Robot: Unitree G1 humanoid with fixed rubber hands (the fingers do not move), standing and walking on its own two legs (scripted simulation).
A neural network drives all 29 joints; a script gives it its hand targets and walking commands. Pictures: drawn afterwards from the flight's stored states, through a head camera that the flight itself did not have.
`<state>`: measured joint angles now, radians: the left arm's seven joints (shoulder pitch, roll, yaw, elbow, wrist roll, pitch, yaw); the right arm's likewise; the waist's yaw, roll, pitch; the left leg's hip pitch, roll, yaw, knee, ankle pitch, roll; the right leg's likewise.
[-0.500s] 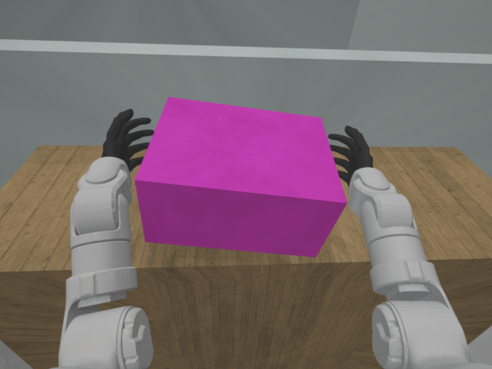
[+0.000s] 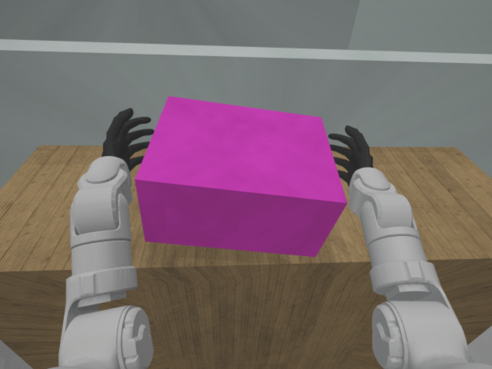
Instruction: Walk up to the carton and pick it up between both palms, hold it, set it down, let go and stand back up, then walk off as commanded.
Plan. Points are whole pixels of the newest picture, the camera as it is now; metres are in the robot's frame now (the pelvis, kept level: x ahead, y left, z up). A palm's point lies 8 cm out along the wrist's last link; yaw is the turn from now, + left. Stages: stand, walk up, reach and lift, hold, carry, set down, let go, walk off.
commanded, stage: hold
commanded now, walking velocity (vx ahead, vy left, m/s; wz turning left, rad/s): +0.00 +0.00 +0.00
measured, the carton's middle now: (240, 174) +0.40 +0.01 +0.15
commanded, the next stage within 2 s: set down in 0.48 s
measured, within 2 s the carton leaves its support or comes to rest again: neither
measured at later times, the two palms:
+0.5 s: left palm (118, 160) +0.36 +0.19 +0.21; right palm (358, 173) +0.36 -0.19 +0.19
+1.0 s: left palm (134, 147) +0.40 +0.18 +0.21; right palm (362, 168) +0.37 -0.20 +0.19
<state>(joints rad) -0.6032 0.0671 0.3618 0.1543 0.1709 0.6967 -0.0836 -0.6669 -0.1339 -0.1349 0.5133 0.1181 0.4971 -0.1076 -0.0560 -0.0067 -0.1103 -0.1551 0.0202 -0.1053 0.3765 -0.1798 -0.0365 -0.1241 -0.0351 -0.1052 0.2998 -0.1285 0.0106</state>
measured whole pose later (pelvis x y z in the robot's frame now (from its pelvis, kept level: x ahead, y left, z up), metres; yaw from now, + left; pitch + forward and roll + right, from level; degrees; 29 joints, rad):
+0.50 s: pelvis +0.00 +0.00 +0.00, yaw +0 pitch -3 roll -1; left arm -0.61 0.07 0.36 0.16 0.17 0.70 -0.08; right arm -0.66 -0.13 -0.13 0.51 0.12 0.50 -0.11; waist -0.06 -0.01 -0.11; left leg -0.15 0.02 -0.11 0.38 -0.18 -0.04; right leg -0.12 -0.04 -0.11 0.30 -0.13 0.01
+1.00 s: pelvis +0.01 +0.00 +0.00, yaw +0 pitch -4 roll -1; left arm -0.73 0.07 0.43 0.40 0.22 0.46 -0.16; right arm -0.64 -0.04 -0.27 0.51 -0.02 0.22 -0.11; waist -0.06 -0.01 -0.03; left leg -0.09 0.02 -0.10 0.34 -0.18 -0.04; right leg -0.08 -0.04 -0.11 0.30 -0.15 0.01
